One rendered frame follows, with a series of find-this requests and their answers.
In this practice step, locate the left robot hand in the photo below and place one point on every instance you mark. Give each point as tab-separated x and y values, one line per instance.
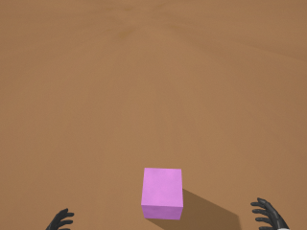
57	222

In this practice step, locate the carton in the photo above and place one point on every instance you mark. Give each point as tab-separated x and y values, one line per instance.
162	196

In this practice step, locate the right robot hand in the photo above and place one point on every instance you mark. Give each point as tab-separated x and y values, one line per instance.
273	218

